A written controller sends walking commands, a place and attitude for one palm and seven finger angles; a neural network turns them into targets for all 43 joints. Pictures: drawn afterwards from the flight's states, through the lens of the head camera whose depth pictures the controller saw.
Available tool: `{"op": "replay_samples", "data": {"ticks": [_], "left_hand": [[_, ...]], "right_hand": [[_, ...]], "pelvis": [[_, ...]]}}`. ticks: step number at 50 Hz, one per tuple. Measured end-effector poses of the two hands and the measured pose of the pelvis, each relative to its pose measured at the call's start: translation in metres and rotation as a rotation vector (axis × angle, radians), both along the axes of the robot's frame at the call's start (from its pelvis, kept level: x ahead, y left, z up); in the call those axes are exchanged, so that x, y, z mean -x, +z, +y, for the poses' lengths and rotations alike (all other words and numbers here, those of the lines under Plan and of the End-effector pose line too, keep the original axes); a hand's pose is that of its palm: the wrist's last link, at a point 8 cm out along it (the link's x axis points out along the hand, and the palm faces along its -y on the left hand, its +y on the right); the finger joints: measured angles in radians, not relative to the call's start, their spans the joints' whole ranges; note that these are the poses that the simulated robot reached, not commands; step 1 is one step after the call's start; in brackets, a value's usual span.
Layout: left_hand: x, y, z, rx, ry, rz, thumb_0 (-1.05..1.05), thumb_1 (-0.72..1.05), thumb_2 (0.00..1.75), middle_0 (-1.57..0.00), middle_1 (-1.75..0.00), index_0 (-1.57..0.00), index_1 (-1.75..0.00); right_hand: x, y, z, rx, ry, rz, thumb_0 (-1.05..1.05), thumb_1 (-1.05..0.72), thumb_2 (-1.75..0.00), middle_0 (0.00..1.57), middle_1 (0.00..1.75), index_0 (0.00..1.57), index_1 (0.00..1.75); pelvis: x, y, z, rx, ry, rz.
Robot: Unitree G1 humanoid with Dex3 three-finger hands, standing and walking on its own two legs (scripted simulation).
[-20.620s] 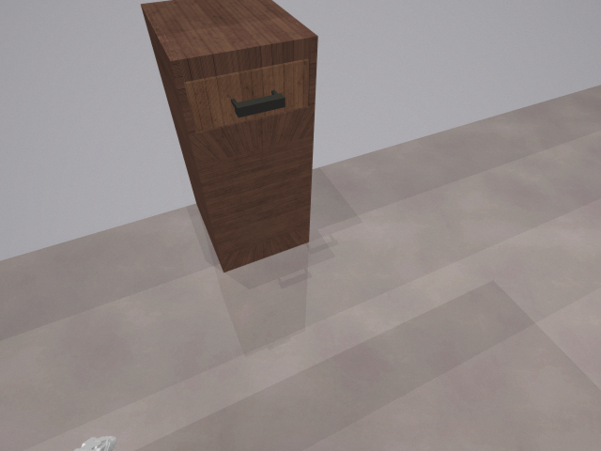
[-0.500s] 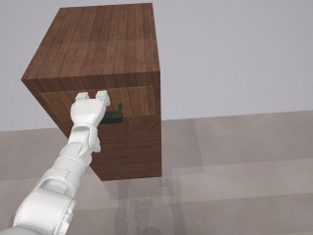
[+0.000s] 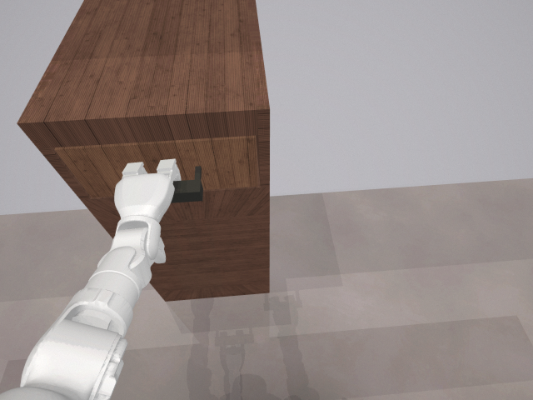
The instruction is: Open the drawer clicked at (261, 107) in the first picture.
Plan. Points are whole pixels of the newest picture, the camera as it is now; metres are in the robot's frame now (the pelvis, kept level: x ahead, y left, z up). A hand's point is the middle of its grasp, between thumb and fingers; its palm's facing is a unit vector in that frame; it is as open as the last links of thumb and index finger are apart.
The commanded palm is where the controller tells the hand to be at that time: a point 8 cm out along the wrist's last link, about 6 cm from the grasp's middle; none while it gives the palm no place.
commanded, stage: lower the fingers behind the handle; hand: left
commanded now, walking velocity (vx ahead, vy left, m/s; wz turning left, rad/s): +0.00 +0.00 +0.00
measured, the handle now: (165, 182) +0.49 +0.19 +0.00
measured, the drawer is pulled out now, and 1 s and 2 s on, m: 0.00 0.00 0.04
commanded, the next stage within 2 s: close the thumb around the handle in 0.62 s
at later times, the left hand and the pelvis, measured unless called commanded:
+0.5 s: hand (162, 213) +0.43 +0.19 -0.02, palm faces -0.02 -0.04 -1.00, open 13.8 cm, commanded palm +0.40 +0.19 +0.04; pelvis +0.00 +0.01 -0.01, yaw -1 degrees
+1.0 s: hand (160, 215) +0.43 +0.19 -0.02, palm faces -0.02 -0.04 -1.00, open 11.6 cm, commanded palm +0.40 +0.19 +0.04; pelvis +0.00 +0.01 -0.01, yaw +0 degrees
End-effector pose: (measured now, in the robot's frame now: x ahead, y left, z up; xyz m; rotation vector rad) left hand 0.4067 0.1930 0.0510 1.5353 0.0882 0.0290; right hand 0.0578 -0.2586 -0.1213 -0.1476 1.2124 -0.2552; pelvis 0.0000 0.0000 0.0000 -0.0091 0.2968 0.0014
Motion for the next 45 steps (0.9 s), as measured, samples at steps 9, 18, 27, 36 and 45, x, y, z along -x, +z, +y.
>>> {"op": "replay_samples", "data": {"ticks": [9,18,27,36,45], "left_hand": [[0.000,-0.014,0.000,0.000,-0.006,-0.020,0.00,-0.49,0.30,-0.32,-1.20,-0.32,-1.20],[-0.006,-0.016,-0.004,0.000,0.011,-0.025,0.00,-0.49,0.30,-0.31,-1.20,-0.32,-1.20],[-0.005,-0.015,-0.005,0.007,-0.003,-0.016,0.00,-0.49,0.30,-0.31,-1.20,-0.32,-1.20],[-0.002,-0.015,-0.006,0.005,-0.005,-0.031,0.00,-0.49,0.30,-0.31,-1.20,-0.32,-1.20],[-0.001,-0.014,-0.004,0.006,0.007,-0.023,0.00,-0.35,0.36,-0.32,-1.22,-0.33,-1.21]], "right_hand": [[0.003,-0.008,0.002,0.002,0.004,0.011,0.00,-0.91,-0.90,0.20,0.29,0.20,0.30],[0.011,-0.014,0.011,-0.016,-0.002,0.032,0.00,-0.91,-0.90,0.20,0.29,0.20,0.30],[0.017,-0.011,0.014,-0.017,-0.015,0.038,0.00,-0.91,-0.90,0.20,0.30,0.20,0.30],[0.014,-0.010,0.011,-0.008,-0.007,0.036,0.00,-0.91,-0.90,0.20,0.29,0.20,0.30],[0.005,-0.007,0.010,-0.004,-0.004,0.010,0.00,-0.91,-0.90,0.20,0.29,0.20,0.30]], "pelvis": [[0.002,-0.008,0.003,0.006,0.001,0.028],[0.004,-0.012,0.007,0.010,0.001,0.038],[0.003,-0.009,0.009,0.011,-0.007,0.029],[0.002,-0.010,0.010,0.013,-0.003,0.027],[0.002,-0.008,0.009,0.011,-0.007,0.021]]}}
